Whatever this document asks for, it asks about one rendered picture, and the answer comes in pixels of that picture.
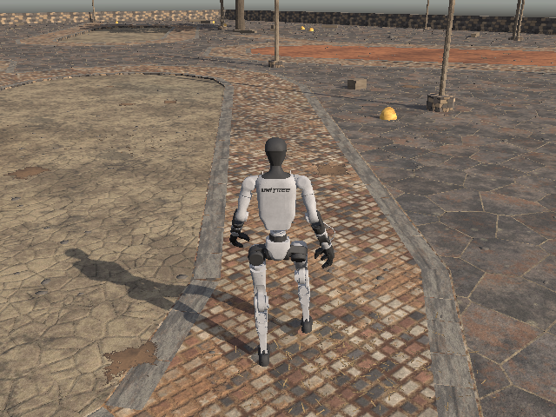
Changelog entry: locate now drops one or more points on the right robot upper arm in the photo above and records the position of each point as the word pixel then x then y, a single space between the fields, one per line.
pixel 302 182

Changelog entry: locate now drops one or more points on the robot left shin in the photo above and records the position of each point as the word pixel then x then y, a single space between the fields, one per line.
pixel 261 324

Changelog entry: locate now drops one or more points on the robot left forearm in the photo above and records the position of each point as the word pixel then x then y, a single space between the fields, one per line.
pixel 236 226

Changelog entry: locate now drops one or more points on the left robot upper arm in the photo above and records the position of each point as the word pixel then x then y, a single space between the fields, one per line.
pixel 245 195

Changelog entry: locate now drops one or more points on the robot right forearm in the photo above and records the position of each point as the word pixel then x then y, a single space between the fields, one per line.
pixel 321 232

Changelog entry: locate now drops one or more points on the right robot hand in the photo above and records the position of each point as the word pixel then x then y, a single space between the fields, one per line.
pixel 329 253

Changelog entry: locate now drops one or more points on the left robot hand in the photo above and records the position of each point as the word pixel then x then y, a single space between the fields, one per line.
pixel 235 242

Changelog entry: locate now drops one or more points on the robot left thigh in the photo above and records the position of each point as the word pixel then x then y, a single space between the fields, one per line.
pixel 257 264

